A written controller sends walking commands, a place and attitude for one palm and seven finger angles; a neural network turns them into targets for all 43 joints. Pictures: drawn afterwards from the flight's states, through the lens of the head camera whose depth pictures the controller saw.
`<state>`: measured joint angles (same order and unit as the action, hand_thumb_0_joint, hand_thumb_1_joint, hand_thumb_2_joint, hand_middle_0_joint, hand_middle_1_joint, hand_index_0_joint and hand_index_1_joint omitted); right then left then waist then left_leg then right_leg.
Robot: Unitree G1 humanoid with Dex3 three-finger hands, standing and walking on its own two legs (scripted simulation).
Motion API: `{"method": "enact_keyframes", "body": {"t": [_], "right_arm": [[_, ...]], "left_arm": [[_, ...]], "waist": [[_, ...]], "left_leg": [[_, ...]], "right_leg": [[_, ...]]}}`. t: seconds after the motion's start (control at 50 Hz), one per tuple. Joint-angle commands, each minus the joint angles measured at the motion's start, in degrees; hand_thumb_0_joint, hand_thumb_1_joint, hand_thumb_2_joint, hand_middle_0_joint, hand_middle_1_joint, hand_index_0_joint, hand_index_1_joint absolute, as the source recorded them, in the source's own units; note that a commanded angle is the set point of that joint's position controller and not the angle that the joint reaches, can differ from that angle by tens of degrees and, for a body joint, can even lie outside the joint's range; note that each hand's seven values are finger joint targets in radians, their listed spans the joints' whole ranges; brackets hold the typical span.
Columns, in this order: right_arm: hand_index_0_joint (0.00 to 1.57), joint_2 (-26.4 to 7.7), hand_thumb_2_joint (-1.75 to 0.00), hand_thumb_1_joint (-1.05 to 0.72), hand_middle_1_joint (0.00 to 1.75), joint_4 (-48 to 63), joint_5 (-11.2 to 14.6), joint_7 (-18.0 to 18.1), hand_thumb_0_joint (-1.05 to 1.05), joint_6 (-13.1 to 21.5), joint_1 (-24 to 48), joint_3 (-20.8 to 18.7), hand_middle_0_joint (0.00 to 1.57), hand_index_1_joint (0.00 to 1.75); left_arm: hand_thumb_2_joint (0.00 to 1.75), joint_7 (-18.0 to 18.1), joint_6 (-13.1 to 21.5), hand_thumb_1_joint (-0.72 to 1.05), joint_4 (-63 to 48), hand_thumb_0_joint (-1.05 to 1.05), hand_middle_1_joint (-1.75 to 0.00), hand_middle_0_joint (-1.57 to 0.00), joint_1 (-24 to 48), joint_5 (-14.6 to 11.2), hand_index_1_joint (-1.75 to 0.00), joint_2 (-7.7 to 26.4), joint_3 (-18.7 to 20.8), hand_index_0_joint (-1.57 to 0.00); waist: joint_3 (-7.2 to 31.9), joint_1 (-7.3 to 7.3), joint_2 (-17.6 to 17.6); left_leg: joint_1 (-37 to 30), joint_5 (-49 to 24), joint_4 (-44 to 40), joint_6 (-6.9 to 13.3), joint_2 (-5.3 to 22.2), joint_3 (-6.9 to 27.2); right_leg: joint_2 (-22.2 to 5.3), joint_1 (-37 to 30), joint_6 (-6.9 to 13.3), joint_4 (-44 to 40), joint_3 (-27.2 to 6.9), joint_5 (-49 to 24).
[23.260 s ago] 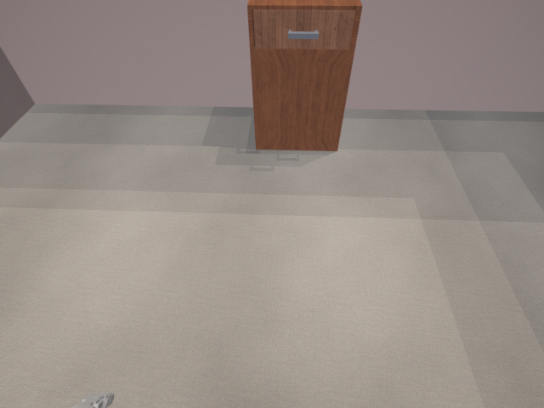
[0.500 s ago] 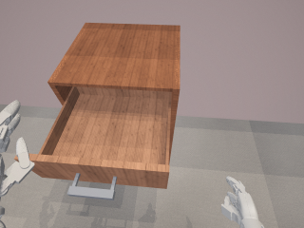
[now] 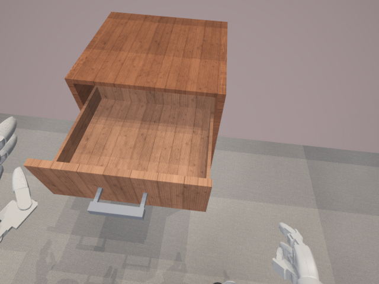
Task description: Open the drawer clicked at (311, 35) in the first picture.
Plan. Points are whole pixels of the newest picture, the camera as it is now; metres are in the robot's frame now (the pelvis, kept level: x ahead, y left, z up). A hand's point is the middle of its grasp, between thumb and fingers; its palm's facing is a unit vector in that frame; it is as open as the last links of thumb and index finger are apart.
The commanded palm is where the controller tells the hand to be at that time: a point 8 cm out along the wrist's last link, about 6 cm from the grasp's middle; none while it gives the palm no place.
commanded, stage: step back with the hand held close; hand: left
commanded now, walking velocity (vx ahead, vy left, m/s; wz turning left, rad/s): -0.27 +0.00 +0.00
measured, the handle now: (119, 202) +0.30 +0.20 -0.08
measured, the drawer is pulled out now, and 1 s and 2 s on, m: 0.29 0.29 0.29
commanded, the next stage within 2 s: stop stepping back and stand still in 0.88 s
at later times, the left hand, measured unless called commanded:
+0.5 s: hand (23, 221) +0.17 +0.23 +0.17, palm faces +0.36 -0.79 -0.50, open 7.4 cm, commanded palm +0.10 +0.28 +0.19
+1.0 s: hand out of the picture +0.08 +0.20 +0.16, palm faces +0.24 -0.80 -0.55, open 7.4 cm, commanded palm +0.00 +0.25 +0.19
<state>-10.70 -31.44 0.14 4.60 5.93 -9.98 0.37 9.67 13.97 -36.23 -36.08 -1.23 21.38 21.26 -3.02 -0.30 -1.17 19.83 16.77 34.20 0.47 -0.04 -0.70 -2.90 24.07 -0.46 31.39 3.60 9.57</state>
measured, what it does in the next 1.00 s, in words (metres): walks backwards: right foot, then left foot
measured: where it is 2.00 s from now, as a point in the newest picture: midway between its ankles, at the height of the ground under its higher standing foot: outside the picture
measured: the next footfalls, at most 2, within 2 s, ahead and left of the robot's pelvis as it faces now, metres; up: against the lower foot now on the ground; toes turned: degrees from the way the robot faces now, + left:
right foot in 0.56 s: -0.03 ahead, -0.12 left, +0.00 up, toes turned -2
left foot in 0.88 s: -0.08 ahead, +0.11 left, +0.00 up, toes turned +5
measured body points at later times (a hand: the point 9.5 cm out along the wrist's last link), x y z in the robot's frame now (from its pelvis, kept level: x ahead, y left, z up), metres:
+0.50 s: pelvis -0.03 -0.01 +0.00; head +0.03 +0.01 +0.44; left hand +0.15 +0.27 +0.19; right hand +0.14 -0.24 -0.08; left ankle +0.01 +0.11 -0.73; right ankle -0.03 -0.12 -0.72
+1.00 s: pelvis -0.12 -0.03 +0.01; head -0.05 -0.01 +0.45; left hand +0.06 +0.24 +0.19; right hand +0.08 -0.27 -0.07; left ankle -0.12 +0.11 -0.73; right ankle -0.10 -0.12 -0.71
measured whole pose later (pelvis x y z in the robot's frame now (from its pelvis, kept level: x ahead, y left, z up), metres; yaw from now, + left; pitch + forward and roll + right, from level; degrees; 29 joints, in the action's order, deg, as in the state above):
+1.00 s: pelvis -0.12 -0.03 +0.01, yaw +1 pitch +4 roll +2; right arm -10.2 -33.2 0.4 4.1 5.8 -5.5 -2.9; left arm 7.5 13.1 -39.6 -39.0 -2.5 27.3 24.0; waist -5.1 0.7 -5.0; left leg 17.6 13.7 27.4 -1.3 1.4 -3.6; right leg -1.2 25.7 -0.2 41.5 2.4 21.4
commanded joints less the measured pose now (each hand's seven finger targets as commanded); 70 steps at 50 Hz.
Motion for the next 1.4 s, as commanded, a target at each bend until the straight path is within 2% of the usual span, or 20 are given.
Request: {"method": "enact_keyframes", "body": {"t": [0.0,0.26,0.32,0.4,0.46,0.52,0.56,0.6,0.62,0.72,0.8,0.86,0.92,1.0,1.06,1.12,1.16,1.26,1.32,1.38], "right_arm": [[0.20,-7.4,-0.90,-0.90,0.30,9.1,0.5,0.5,0.00,3.5,4.2,-3.1,0.20,0.30],[0.20,-8.0,-0.90,-0.90,0.30,7.3,0.1,0.1,0.00,3.6,3.7,-4.1,0.20,0.30],[0.20,-8.1,-0.90,-0.90,0.30,7.6,-0.2,0.6,0.00,4.0,5.1,-4.1,0.20,0.30],[0.20,-7.1,-0.90,-0.90,0.30,7.0,-1.3,0.9,0.00,6.0,4.3,-4.6,0.20,0.30],[0.20,-6.9,-0.90,-0.90,0.30,3.9,-2.3,0.6,0.00,6.8,2.4,-4.4,0.20,0.30],[0.20,-7.6,-0.90,-0.90,0.30,2.4,-1.7,-0.6,0.00,6.2,3.7,-3.6,0.20,0.30],[0.20,-7.7,-0.90,-0.90,0.30,3.3,-0.1,-1.3,0.00,5.4,5.0,-3.5,0.20,0.30],[0.20,-6.8,-0.90,-0.90,0.30,5.3,1.9,-1.1,0.00,4.4,6.4,-4.6,0.20,0.30],[0.20,-6.5,-0.90,-0.90,0.30,5.7,1.8,-1.0,0.00,3.8,7.0,-4.5,0.20,0.30],[0.20,-2.9,-0.90,-0.90,0.30,6.8,0.2,1.0,0.00,-0.5,10.8,-0.6,0.20,0.30],[0.20,-4.8,-0.90,-0.90,0.30,6.7,0.4,1.1,0.00,-1.9,6.7,-2.3,0.20,0.30],[0.20,-7.5,-0.90,-0.90,0.30,8.1,1.8,0.2,0.00,-0.3,6.8,-5.1,0.20,0.30],[0.20,-6.1,-0.90,-0.90,0.30,6.8,0.4,-0.7,0.00,3.4,8.2,-5.5,0.20,0.30],[0.20,-7.1,-0.90,-0.90,0.30,4.8,1.0,-1.7,0.00,4.8,3.7,-5.1,0.20,0.30],[0.20,-8.1,-0.90,-0.90,0.30,6.0,1.8,-1.8,0.00,4.8,4.0,-3.5,0.20,0.30],[0.20,-7.4,-0.90,-0.90,0.30,5.5,2.0,-1.0,0.00,3.6,2.5,-3.5,0.20,0.30],[0.20,-6.8,-0.90,-0.90,0.30,4.5,0.8,-0.6,0.00,2.6,4.0,-2.9,0.20,0.30],[0.20,-6.4,-0.90,-0.90,0.30,4.6,0.2,-0.3,0.00,3.3,4.2,-1.7,0.20,0.30],[0.20,-9.1,-0.90,-0.90,0.30,6.7,0.1,-0.5,0.00,4.9,3.9,-3.3,0.20,0.30],[0.20,-7.5,-0.90,-0.90,0.30,6.6,-0.2,-0.6,0.00,4.6,4.1,-2.6,0.20,0.30]], "left_arm": [[0.90,1.6,3.6,0.90,-10.9,0.00,-0.30,-0.20,-0.4,-0.1,-0.30,8.5,7.7,-0.20],[0.90,2.5,4.2,0.90,-11.6,0.00,-0.30,-0.20,-0.9,0.0,-0.30,9.9,8.5,-0.20],[0.90,2.9,4.2,0.90,-11.9,0.00,-0.30,-0.20,-1.8,0.7,-0.30,10.5,9.6,-0.20],[0.90,2.6,4.8,0.90,-14.0,0.00,-0.30,-0.20,-3.4,0.4,-0.30,9.1,9.4,-0.20],[0.90,1.9,5.3,0.90,-15.2,0.00,-0.30,-0.20,-4.7,-1.3,-0.30,7.4,7.2,-0.20],[0.90,0.4,5.0,0.90,-15.0,0.00,-0.30,-0.20,-2.1,-1.5,-0.30,8.4,6.4,-0.20],[0.90,-0.7,4.6,0.90,-14.3,0.00,-0.30,-0.20,0.2,-1.6,-0.30,8.5,5.9,-0.20],[0.90,-1.2,3.5,0.90,-10.0,0.00,-0.30,-0.20,-0.2,-2.1,-0.30,9.4,6.7,-0.20],[0.90,-0.7,2.8,0.90,-7.9,0.00,-0.30,-0.20,-2.7,-2.3,-0.30,11.1,9.3,-0.20],[0.90,0.6,1.2,0.90,-8.4,0.00,-0.30,-0.20,-3.3,-0.3,-0.30,9.6,8.0,-0.20],[0.90,0.4,0.6,0.90,-13.0,0.00,-0.30,-0.20,-5.7,-0.6,-0.30,9.8,7.2,-0.20],[0.90,-0.5,2.0,0.90,-16.9,0.00,-0.30,-0.20,-5.0,-0.8,-0.30,11.4,8.0,-0.20],[0.90,-0.8,2.8,0.90,-15.7,0.00,-0.30,-0.20,-8.4,-2.2,-0.30,12.6,12.1,-0.20],[0.90,-0.4,2.2,0.90,-15.5,0.00,-0.30,-0.20,-5.9,-1.6,-0.30,7.4,7.6,-0.20],[0.90,0.1,1.1,0.90,-14.4,0.00,-0.30,-0.20,-3.0,-1.4,-0.30,8.5,6.8,-0.20],[0.90,0.5,-0.5,0.90,-11.6,0.00,-0.30,-0.20,2.4,-2.0,-0.30,10.8,6.9,-0.20],[0.90,0.7,-0.9,0.90,-8.9,0.00,-0.30,-0.20,0.2,-1.6,-0.30,9.9,6.9,-0.20],[0.90,0.9,0.1,0.90,-9.1,0.00,-0.30,-0.20,-3.6,0.3,-0.30,9.0,6.0,-0.20],[0.90,0.4,2.0,0.90,-13.0,0.00,-0.30,-0.20,-3.8,0.2,-0.30,9.7,5.5,-0.20],[0.90,0.8,2.2,0.90,-12.5,0.00,-0.30,-0.20,-5.1,0.7,-0.30,10.2,7.1,-0.20]], "waist": [[7.6,0.59,3.8],[9.6,0.99,-2.5],[8.6,0.99,5.4],[12.4,0.46,11.9],[13.8,0.55,12.9],[14.0,0.57,14.3],[16.5,0.12,6.5],[15.9,0.70,-12.1],[15.8,-0.27,-11.4],[12.2,1.36,-8.0],[15.2,2.08,-5.8],[16.4,0.29,6.6],[16.1,-0.25,20.6],[10.9,0.75,12.9],[7.2,0.54,7.8],[7.1,1.72,-13.1],[6.3,2.24,-9.1],[6.2,1.56,-5.2],[6.0,0.79,8.3],[4.9,1.04,12.8]], "left_leg": [[10.5,6.6,-11.4,2.9,6.5,6.8],[4.2,8.6,-4.0,1.9,3.5,5.6],[10.8,7.3,-11.8,3.5,8.1,9.4],[13.3,-15.9,-13.8,6.1,15.7,14.0],[-4.3,-41.8,-8.6,6.3,16.5,13.8],[-13.3,-48.5,-5.2,5.2,16.1,11.4],[-12.1,-39.3,1.1,2.3,11.7,5.7],[0.2,2.1,15.5,-1.8,0.4,-0.9],[5.9,14.2,25.6,-1.5,-2.5,2.0],[9.3,14.5,14.1,-1.9,-0.3,-0.5],[-1.0,-2.7,-8.3,-1.5,0.0,-2.8],[-10.7,-38.4,-13.2,1.9,13.1,4.1],[-13.3,-52.8,-11.5,5.9,20.3,6.6],[-11.7,-38.3,-10.0,5.6,17.7,3.3],[-1.9,-6.4,-5.7,3.0,12.4,1.1],[-2.5,9.6,16.5,-0.8,0.1,-0.8],[-0.1,6.8,20.8,-0.6,0.4,0.8],[-7.2,4.6,-9.9,1.9,0.3,-2.7],[-6.0,-4.4,-20.3,4.3,8.4,5.5],[3.2,6.6,-21.8,4.7,10.6,10.1]], "right_leg": [[-3.3,-13.3,1.2,-2.5,-7.8,4.4],[-7.8,-4.1,4.0,-10.4,-11.2,10.4],[-3.1,-8.6,1.7,-2.2,-7.0,9.2],[2.5,-13.6,0.0,15.8,-3.5,9.8],[2.7,-6.0,0.7,7.7,-2.8,14.9],[1.7,-6.5,0.9,-4.2,-3.2,5.9],[-1.5,-12.7,1.3,-10.6,-4.5,-15.8],[-16.0,-14.7,7.6,-10.3,-17.3,-45.2],[-20.2,-13.9,10.2,-10.6,-19.9,-51.5],[-14.0,-20.4,8.2,-6.2,-10.2,-54.4],[-10.2,-21.7,4.2,-4.2,-7.8,-44.6],[-2.6,-13.1,-0.4,3.5,-4.1,-13.2],[-0.5,-1.9,-0.4,15.0,-2.8,14.1],[0.7,-3.8,-0.5,10.0,-1.6,14.3],[-1.5,-14.9,-1.0,-8.4,-0.9,3.1],[-16.1,-2.5,6.7,-23.6,-23.2,18.9],[-15.2,-4.0,7.8,-21.7,-18.6,16.9],[-10.4,-8.8,4.6,-19.7,-11.2,16.5],[-2.5,-15.5,1.7,-6.6,-5.3,4.9],[0.3,-16.3,0.7,-2.0,-0.8,11.0]]}}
